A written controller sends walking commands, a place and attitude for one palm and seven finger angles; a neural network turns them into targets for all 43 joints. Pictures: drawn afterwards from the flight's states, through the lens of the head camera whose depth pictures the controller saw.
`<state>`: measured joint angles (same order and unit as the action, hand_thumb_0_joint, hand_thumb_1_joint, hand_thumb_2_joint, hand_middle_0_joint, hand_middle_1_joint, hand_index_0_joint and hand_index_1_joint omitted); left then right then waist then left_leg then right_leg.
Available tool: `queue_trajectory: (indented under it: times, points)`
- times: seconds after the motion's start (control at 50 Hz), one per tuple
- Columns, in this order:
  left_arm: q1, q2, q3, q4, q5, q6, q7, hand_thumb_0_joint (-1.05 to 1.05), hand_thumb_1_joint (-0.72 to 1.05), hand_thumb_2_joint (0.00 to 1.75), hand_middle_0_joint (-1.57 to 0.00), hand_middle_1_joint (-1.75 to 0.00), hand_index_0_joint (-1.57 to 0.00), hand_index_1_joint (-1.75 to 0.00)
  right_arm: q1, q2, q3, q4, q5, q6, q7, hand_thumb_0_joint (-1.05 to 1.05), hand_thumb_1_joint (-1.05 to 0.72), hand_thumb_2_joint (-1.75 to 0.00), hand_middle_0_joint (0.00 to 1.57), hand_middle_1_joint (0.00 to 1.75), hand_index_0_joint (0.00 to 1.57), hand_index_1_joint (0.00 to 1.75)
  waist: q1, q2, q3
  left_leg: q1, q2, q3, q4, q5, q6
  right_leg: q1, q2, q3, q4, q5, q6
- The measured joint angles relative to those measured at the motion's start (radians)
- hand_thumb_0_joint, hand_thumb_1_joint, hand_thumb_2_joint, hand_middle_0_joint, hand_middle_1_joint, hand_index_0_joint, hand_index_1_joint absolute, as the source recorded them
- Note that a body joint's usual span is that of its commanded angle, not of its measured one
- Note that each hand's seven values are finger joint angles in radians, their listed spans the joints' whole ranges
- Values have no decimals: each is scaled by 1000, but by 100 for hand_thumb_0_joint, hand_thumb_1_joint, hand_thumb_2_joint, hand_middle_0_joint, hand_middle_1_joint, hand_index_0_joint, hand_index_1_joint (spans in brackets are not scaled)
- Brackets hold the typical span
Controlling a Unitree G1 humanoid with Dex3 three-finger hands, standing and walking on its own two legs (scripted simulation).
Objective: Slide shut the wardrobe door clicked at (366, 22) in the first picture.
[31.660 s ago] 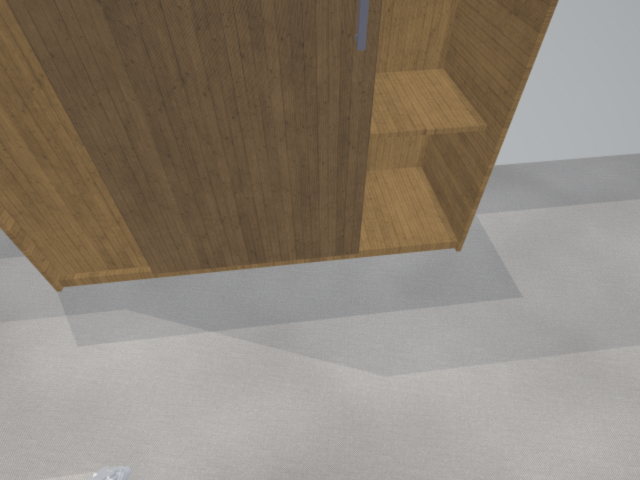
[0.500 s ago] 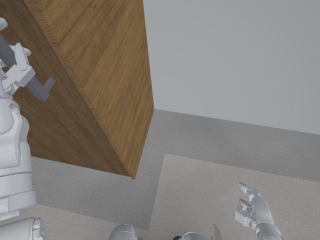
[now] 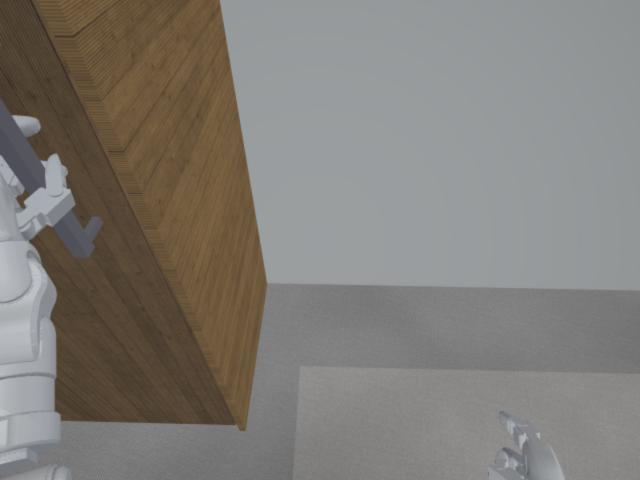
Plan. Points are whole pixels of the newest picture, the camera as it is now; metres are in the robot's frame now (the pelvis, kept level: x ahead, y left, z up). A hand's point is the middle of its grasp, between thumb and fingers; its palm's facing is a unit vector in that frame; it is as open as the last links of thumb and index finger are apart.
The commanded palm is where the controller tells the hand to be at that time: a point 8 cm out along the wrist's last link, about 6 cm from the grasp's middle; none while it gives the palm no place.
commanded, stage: stop walking and hold the door there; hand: left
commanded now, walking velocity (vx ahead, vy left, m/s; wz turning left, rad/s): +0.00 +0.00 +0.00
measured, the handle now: (41, 162) +0.38 +0.33 +0.23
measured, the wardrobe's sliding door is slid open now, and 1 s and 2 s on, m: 0.00 0.00 0.00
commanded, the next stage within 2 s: none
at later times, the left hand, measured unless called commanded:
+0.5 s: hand (58, 192) +0.35 +0.30 +0.22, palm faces +0.40 -0.91 -0.07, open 6.6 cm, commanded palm +0.31 +0.31 +0.21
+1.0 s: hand (62, 192) +0.35 +0.29 +0.21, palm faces +0.48 -0.87 -0.11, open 6.7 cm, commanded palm +0.30 +0.31 +0.21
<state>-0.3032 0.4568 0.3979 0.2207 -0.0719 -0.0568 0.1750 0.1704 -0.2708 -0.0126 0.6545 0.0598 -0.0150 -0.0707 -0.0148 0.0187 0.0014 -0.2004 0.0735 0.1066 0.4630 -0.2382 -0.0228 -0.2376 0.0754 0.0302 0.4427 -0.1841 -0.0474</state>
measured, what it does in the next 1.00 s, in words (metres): stands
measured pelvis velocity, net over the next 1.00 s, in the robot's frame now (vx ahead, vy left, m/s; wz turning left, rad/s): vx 0.02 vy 0.04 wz -0.02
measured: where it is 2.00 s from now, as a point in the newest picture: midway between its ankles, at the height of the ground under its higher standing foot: outside the picture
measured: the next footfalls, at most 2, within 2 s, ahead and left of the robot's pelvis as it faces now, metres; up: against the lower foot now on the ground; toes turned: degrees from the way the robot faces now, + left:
right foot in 1.84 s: +0.05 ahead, -0.02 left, +0.00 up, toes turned -2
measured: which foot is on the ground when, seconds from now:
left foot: down 0.00-1.00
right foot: down 0.00-1.00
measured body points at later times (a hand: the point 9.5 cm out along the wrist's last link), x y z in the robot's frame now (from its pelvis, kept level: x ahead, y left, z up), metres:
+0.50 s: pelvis +0.00 +0.07 +0.00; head -0.02 +0.07 +0.45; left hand +0.32 +0.34 +0.22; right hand +0.16 -0.16 -0.10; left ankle +0.00 +0.13 -0.74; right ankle +0.03 -0.08 -0.74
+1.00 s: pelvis +0.02 +0.04 +0.00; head +0.01 +0.03 +0.45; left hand +0.32 +0.34 +0.22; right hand +0.19 -0.20 -0.09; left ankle +0.00 +0.13 -0.74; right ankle +0.03 -0.08 -0.74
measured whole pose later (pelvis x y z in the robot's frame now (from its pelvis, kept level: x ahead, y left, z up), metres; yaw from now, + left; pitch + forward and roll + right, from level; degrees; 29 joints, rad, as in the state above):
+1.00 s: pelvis +0.02 +0.04 +0.00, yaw -1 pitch +0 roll +0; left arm -0.17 0.33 0.32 0.01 -0.09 -0.07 0.20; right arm 0.15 -0.23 0.01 0.67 0.03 0.01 -0.09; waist 0.01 0.03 -0.03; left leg -0.17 0.02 0.15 0.44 -0.27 0.03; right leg -0.22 0.02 0.06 0.43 -0.21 0.01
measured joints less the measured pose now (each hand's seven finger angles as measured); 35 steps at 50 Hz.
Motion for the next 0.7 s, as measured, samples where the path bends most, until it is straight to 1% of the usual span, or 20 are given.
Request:
queue_trajectory:
  times: [0.1,0.2,0.32,0.44,0.54,0.64,0.7]
  points:
    - [7,-22,-43,11,0,-10,-4,-3,69,74,-46,-140,-20,-135,57,19,22,22,-10,-4,-4,1,-91,-90,20,30,20,30,-7,-8,-40,3,-27,32,-13,7,34,-5,-25,32,-11,17,32]
    - [11,-57,-76,-6,0,-18,-1,-2,71,75,-46,-140,-19,-135,89,44,40,45,-17,-9,-8,1,-91,-90,20,30,20,30,-7,-22,-54,14,-60,56,-20,6,64,-13,-55,57,14,6,60]
    - [13,-105,-108,-45,-3,-19,4,-1,73,77,-46,-140,-18,-134,83,72,51,69,-27,-14,-5,1,-91,-90,20,30,20,30,7,-27,-49,29,-83,69,-20,-4,85,-6,-76,72,29,-9,80]
    - [27,-135,-127,-94,-5,-23,6,-1,74,78,-46,-140,-16,-134,41,83,52,68,-32,-17,0,1,-91,-90,20,30,21,30,23,-23,-40,35,-91,73,-19,-13,93,1,-84,76,26,-15,86]
    - [45,-144,-134,-138,-8,-22,6,-1,74,79,-46,-140,-15,-134,1,79,46,49,-34,-17,1,1,-91,-90,20,30,21,30,34,-20,-29,41,-92,73,-22,-18,93,3,-87,69,29,-20,84]
    - [67,-146,-130,-176,-12,-19,10,-2,74,79,-46,-140,-14,-134,-28,69,40,26,-33,-9,-1,1,-91,-90,20,30,21,30,41,-16,-21,43,-89,69,-23,-24,87,8,-85,61,26,-27,82]
    - [83,-143,-121,-195,-14,-19,10,-2,74,80,-46,-140,-14,-133,-39,64,38,17,-32,-3,-4,1,-91,-90,20,30,21,30,40,-10,-19,41,-82,65,-21,-28,82,12,-80,55,17,-28,81]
